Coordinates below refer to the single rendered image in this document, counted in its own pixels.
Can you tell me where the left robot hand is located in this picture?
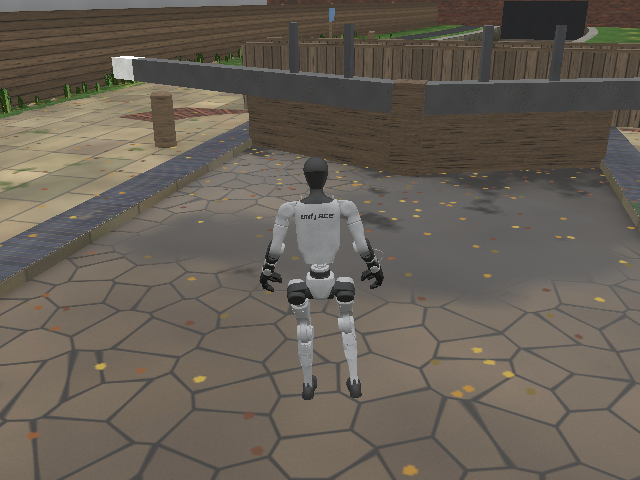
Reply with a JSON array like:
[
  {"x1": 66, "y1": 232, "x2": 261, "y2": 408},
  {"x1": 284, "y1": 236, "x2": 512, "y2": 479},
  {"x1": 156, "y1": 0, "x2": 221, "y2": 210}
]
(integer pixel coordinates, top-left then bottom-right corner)
[{"x1": 259, "y1": 272, "x2": 282, "y2": 292}]

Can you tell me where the robot right thigh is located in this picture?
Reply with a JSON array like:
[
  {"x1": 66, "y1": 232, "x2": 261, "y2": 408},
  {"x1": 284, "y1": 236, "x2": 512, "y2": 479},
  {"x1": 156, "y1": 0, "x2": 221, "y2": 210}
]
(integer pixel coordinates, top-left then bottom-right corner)
[{"x1": 334, "y1": 277, "x2": 355, "y2": 334}]

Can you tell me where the left robot forearm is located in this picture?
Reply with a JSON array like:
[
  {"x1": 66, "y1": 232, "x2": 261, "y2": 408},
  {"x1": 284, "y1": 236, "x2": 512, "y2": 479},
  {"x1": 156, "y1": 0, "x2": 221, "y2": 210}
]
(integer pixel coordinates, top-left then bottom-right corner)
[{"x1": 262, "y1": 240, "x2": 280, "y2": 276}]

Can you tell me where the left robot upper arm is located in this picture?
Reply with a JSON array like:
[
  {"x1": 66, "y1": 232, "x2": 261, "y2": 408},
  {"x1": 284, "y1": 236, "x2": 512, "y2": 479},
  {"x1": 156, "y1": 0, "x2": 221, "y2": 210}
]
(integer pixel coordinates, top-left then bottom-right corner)
[{"x1": 269, "y1": 201, "x2": 297, "y2": 256}]

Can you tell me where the right robot upper arm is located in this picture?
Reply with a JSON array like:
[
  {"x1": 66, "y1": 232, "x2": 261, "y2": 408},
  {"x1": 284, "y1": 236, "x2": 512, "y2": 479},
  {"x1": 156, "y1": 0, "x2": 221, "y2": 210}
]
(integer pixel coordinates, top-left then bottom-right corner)
[{"x1": 338, "y1": 200, "x2": 369, "y2": 254}]

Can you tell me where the right robot hand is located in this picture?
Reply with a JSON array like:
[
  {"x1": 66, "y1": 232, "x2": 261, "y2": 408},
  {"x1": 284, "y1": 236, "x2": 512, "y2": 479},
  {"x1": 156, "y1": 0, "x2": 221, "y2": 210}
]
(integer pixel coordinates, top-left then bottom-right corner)
[{"x1": 361, "y1": 266, "x2": 384, "y2": 289}]

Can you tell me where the right robot forearm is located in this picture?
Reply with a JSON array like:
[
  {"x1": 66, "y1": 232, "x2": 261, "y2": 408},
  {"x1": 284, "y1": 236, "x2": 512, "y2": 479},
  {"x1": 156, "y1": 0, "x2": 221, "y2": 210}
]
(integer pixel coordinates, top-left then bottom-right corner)
[{"x1": 360, "y1": 238, "x2": 380, "y2": 273}]

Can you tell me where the humanoid robot torso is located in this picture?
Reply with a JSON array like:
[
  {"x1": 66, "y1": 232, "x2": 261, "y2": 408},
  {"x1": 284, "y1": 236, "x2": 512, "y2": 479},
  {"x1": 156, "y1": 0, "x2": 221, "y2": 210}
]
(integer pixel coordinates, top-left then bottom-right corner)
[{"x1": 295, "y1": 195, "x2": 341, "y2": 300}]

